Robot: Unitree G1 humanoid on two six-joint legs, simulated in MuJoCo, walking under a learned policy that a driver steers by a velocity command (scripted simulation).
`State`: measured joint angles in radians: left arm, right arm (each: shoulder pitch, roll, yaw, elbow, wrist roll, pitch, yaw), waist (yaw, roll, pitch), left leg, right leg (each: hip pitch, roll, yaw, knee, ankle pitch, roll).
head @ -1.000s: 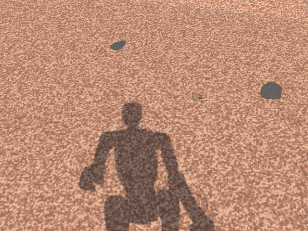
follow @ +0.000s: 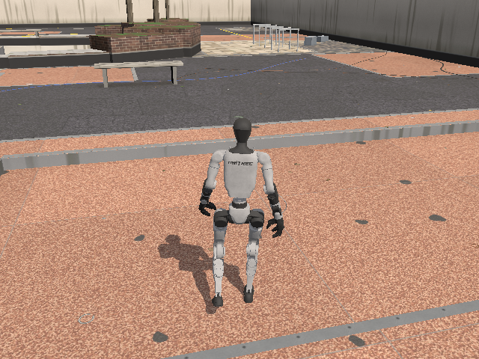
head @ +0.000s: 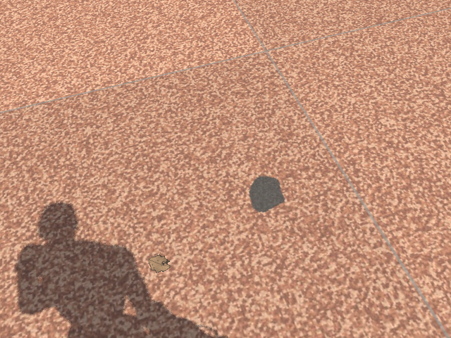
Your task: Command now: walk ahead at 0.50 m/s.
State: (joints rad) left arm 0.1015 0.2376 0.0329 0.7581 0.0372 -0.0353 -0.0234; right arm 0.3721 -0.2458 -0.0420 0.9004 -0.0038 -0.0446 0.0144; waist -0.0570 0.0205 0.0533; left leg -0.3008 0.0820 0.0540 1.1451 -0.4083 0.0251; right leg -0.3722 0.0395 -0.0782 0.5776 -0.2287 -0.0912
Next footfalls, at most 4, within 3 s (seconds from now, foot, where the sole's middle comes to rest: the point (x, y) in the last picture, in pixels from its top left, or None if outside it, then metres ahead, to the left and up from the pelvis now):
0.46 left None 0.36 0.11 -0.77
0.98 right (205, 255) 0.72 0.08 -0.77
1.48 left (110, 241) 0.79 0.40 -0.77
1.96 right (143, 174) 1.06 0.30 -0.77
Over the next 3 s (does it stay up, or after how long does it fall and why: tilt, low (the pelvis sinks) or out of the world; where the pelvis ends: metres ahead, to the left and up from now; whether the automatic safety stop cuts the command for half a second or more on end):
stays up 0.93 0.35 0.01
